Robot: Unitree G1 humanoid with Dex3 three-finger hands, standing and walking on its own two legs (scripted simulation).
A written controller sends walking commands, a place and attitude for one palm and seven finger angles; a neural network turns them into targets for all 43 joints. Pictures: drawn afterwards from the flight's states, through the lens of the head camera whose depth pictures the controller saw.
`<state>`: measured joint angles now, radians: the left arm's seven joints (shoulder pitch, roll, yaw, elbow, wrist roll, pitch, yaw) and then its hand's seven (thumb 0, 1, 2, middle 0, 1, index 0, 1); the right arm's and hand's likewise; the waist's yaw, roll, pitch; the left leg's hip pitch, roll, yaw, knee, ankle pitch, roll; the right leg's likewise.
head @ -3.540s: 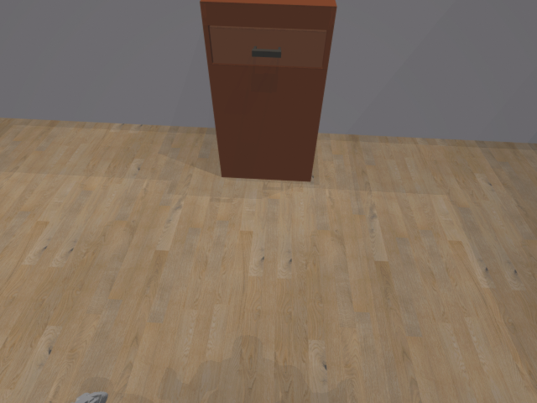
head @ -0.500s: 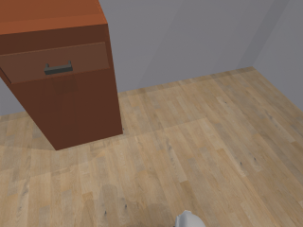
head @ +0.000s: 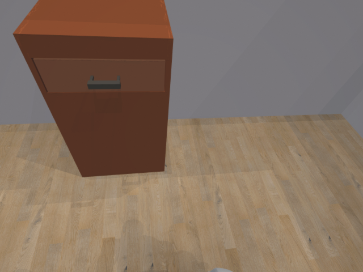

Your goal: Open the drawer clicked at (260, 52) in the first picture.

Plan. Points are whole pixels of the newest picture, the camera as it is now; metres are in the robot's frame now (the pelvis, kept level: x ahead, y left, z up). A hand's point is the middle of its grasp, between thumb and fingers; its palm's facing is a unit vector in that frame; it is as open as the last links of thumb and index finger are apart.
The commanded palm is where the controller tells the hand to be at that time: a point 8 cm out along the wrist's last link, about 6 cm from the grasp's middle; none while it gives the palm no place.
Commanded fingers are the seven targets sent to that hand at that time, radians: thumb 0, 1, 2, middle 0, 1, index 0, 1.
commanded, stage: turn to face it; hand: left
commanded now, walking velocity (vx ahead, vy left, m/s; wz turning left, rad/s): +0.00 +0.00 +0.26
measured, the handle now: (104, 81) +0.74 +0.30 -0.04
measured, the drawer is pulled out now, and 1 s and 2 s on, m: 0.00 0.00 0.00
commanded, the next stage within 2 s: take the last steps up to it in 0.20 s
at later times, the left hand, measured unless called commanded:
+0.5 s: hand out of the picture -0.01 +0.13 -0.14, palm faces +0.22 -0.95 -0.22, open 7.4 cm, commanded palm none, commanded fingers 0.00 0.90 0.90 -0.20 -0.30 -0.20 -0.30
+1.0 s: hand out of the picture +0.09 +0.19 -0.15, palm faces +0.21 -0.96 -0.20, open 7.4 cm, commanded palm none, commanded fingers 0.00 0.90 0.90 -0.20 -0.30 -0.20 -0.30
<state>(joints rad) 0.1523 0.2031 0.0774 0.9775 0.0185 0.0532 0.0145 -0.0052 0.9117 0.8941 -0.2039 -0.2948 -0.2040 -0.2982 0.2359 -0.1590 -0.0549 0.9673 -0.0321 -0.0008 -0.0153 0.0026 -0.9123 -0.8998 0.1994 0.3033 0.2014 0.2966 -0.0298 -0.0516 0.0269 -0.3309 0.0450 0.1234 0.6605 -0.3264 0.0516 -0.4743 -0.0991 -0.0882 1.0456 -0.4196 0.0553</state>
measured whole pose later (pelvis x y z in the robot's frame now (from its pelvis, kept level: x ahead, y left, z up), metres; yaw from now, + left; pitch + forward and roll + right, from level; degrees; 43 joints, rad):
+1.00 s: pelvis +0.10 +0.00 +0.01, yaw +10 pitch +0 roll +1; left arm 0.25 0.19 0.07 1.06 0.02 0.00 -0.02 0.00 0.91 0.89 -0.20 -0.29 -0.20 -0.30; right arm 0.40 -0.13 -0.04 1.13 -0.03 -0.04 -0.02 0.00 -0.92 -0.90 0.20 0.30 0.20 0.30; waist -0.01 -0.02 0.04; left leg -0.02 0.03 0.14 0.34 -0.31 -0.01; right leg -0.49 -0.11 -0.09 0.82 -0.28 0.01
